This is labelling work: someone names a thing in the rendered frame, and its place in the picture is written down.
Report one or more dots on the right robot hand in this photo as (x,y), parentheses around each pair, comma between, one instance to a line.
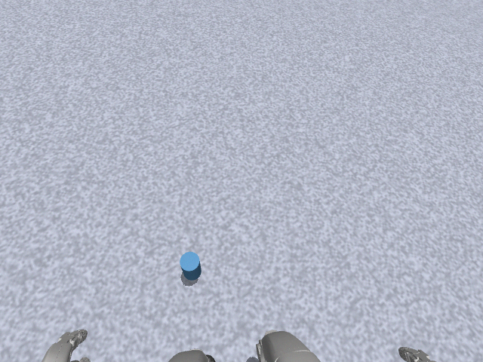
(412,355)

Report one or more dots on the left robot hand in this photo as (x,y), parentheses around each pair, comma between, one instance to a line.
(67,343)

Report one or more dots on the can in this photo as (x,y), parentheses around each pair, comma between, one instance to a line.
(190,265)

